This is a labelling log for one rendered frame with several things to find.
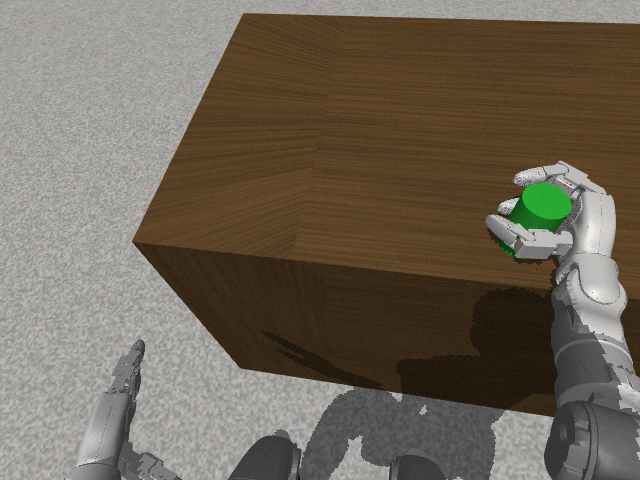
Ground right robot arm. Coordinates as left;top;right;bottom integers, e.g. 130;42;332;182
544;253;640;480

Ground right robot hand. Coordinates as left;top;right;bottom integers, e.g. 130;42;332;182
485;161;616;265

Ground left robot hand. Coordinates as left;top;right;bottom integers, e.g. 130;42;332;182
75;339;182;480

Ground can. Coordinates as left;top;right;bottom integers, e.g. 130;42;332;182
498;183;572;259

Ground left robot arm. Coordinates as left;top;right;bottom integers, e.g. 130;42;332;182
62;463;121;480

